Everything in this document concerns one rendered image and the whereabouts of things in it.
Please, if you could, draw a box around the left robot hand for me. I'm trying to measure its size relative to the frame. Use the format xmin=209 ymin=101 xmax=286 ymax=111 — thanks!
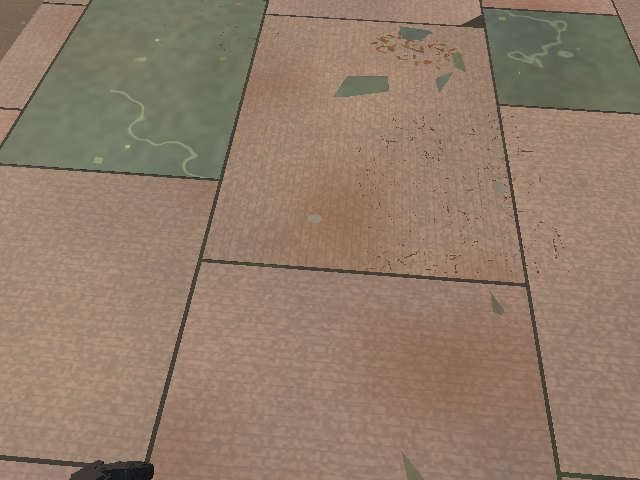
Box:
xmin=69 ymin=460 xmax=154 ymax=480

